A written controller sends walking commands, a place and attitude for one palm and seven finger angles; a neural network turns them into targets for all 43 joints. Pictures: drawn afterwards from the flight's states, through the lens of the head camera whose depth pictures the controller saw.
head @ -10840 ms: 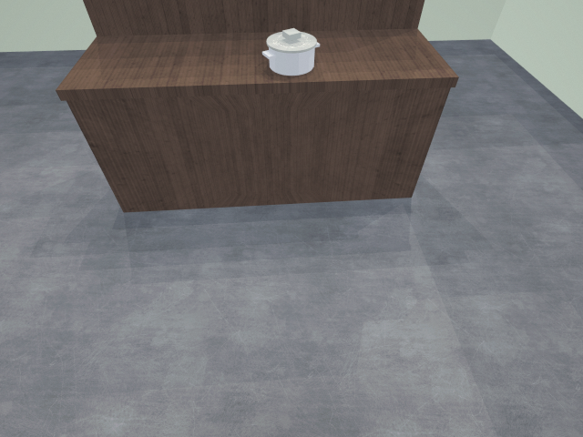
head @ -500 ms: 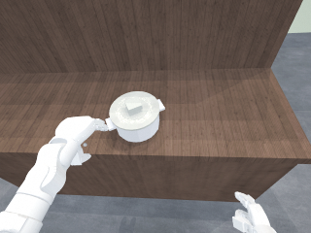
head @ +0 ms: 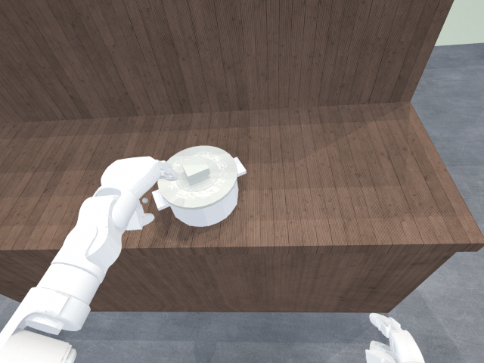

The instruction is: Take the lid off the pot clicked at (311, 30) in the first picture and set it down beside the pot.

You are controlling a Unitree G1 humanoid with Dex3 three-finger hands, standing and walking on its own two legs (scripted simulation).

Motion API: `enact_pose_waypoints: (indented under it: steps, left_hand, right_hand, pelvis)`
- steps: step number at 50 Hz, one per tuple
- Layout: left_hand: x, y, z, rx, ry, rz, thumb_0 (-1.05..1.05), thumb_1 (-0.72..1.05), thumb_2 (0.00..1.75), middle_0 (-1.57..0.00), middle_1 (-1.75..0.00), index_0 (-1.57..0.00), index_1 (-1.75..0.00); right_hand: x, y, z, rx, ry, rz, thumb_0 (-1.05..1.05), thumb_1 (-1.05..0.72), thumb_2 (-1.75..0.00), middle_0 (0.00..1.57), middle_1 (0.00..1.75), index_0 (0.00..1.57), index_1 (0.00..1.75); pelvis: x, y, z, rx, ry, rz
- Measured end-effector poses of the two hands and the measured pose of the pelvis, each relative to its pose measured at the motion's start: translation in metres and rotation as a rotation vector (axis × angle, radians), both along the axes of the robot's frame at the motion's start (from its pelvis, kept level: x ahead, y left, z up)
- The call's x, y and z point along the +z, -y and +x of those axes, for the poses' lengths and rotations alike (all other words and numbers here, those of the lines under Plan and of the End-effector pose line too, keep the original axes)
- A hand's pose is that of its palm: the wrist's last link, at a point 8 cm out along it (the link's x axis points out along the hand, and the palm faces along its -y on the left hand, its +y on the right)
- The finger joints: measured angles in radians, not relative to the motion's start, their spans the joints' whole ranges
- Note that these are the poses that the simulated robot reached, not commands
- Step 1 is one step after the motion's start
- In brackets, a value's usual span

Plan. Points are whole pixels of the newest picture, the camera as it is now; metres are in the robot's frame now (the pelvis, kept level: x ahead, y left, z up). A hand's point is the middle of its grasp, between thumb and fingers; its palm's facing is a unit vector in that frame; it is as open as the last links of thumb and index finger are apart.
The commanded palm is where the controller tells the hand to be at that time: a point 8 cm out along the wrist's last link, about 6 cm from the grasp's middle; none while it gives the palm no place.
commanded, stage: move the open hand above the knob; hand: left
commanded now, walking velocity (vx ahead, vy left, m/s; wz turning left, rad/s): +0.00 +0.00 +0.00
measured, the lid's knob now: (195, 167) +0.51 +0.14 -0.01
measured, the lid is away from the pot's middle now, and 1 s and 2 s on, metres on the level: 0.00 0.00 0.00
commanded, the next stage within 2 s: lower the open fingers around the knob in 1.50 s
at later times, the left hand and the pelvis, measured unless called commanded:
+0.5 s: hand (167, 173) +0.43 +0.17 +0.06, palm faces -0.33 -0.06 -0.94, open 10.3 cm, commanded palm +0.43 +0.16 +0.13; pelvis +0.00 +0.01 +0.00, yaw -1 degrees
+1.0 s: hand (191, 155) +0.47 +0.13 +0.07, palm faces -0.34 -0.07 -0.94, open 10.3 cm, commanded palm +0.47 +0.14 +0.13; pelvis +0.00 +0.00 +0.00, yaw -2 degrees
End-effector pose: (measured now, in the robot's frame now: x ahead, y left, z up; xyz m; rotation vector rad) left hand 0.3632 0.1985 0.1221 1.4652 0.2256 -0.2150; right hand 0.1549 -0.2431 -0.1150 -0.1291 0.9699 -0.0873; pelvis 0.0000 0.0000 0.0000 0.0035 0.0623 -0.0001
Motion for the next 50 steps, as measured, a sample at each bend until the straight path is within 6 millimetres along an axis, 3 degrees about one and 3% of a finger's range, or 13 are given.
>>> enact_pose_waypoints:
  steps: [4, 10, 15, 21, 26, 31, 37, 41, 50]
  left_hand:
    - [-0.011, -0.004, 0.013, 0.036, -0.057, 0.032, -0.01, -0.27, 1.32, -0.81, -0.08, -0.81, -0.08]
    - [0.007, 0.014, 0.025, -0.033, 0.020, -0.004, -0.01, -0.27, 1.32, -0.81, -0.08, -0.82, -0.08]
    - [-0.009, 0.009, 0.041, 0.039, -0.055, 0.040, -0.01, -0.27, 1.32, -0.81, -0.08, -0.81, -0.08]
    - [0.009, 0.032, 0.052, -0.042, 0.007, 0.013, -0.01, -0.27, 1.32, -0.81, -0.08, -0.81, -0.08]
    - [-0.003, 0.032, 0.068, 0.026, -0.059, 0.048, -0.01, -0.27, 1.32, -0.81, -0.08, -0.81, -0.08]
    - [0.008, 0.055, 0.076, -0.049, -0.023, 0.023, -0.01, -0.27, 1.32, -0.81, -0.08, -0.81, -0.08]
    - [0.002, 0.060, 0.095, 0.013, -0.060, 0.055, -0.01, -0.27, 1.32, -0.81, -0.08, -0.81, -0.08]
    - [0.010, 0.073, 0.101, -0.020, -0.036, 0.025, -0.01, -0.27, 1.32, -0.81, -0.08, -0.81, -0.08]
    - [0.003, 0.069, 0.108, 0.015, -0.068, 0.026, 0.00, -0.26, 1.32, -0.81, -0.08, -0.81, -0.08]
  right_hand:
    - [-0.001, 0.001, -0.005, -0.019, -0.025, -0.005, 0.01, -0.91, -0.90, 0.20, 0.30, 0.20, 0.29]
    - [-0.003, 0.000, -0.012, -0.027, -0.036, -0.009, 0.00, -0.91, -0.90, 0.20, 0.30, 0.20, 0.29]
    - [-0.006, -0.001, -0.024, -0.051, -0.078, 0.001, 0.00, -0.91, -0.90, 0.20, 0.30, 0.20, 0.29]
    - [-0.013, -0.001, -0.036, -0.064, -0.105, -0.003, 0.00, -0.91, -0.90, 0.20, 0.30, 0.20, 0.29]
    - [-0.015, 0.000, -0.051, -0.096, -0.145, 0.005, 0.00, -0.91, -0.90, 0.20, 0.30, 0.20, 0.29]
    - [-0.020, 0.003, -0.066, -0.113, -0.177, -0.008, 0.00, -0.91, -0.90, 0.20, 0.30, 0.20, 0.29]
    - [-0.022, 0.010, -0.086, -0.161, -0.222, -0.018, 0.00, -0.91, -0.90, 0.20, 0.30, 0.20, 0.29]
    - [-0.024, 0.015, -0.100, -0.178, -0.252, -0.031, 0.00, -0.91, -0.90, 0.20, 0.30, 0.20, 0.29]
    - [-0.021, 0.022, -0.113, -0.224, -0.272, -0.038, 0.00, -0.91, -0.90, 0.20, 0.30, 0.20, 0.29]
  pelvis:
    - [-0.001, 0.000, -0.002, -0.003, -0.007, 0.000]
    - [-0.001, -0.004, 0.000, 0.000, -0.017, 0.000]
    - [-0.002, -0.005, -0.003, -0.006, -0.032, 0.000]
    - [-0.003, -0.009, -0.002, -0.002, -0.041, -0.002]
    - [-0.004, -0.007, -0.005, -0.011, -0.056, 0.000]
    - [-0.004, -0.009, -0.004, -0.009, -0.066, -0.001]
    - [-0.005, -0.006, -0.006, -0.022, -0.090, 0.001]
    - [-0.005, -0.006, -0.004, -0.024, -0.100, 0.000]
    - [-0.004, -0.003, -0.001, -0.041, -0.107, 0.001]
